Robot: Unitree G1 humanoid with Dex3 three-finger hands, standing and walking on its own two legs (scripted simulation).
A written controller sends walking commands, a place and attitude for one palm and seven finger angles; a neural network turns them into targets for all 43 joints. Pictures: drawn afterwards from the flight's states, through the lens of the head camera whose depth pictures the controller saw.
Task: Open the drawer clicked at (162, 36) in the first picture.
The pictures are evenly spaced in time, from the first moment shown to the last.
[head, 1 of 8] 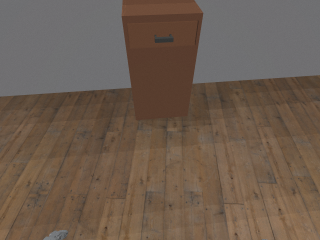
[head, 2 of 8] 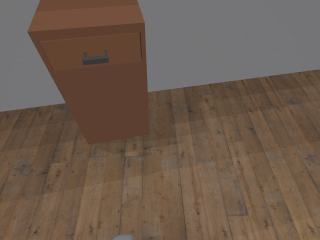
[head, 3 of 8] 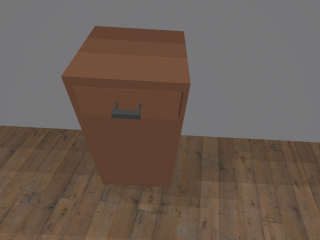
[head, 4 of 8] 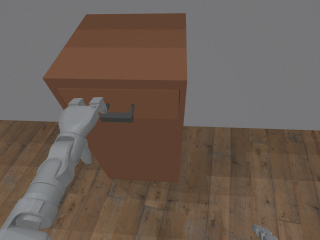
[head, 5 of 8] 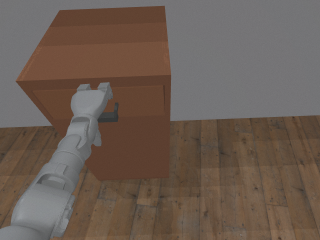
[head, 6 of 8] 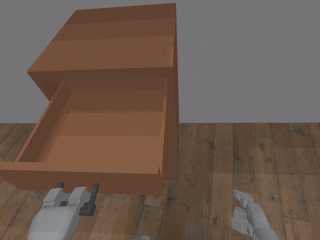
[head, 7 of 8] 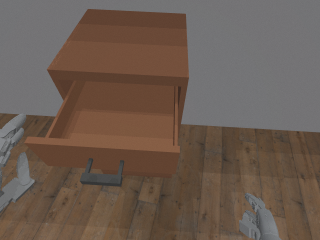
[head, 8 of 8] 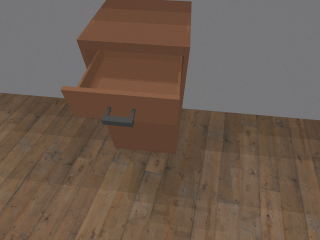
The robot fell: no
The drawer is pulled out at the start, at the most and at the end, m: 0.00 0.30 0.24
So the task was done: yes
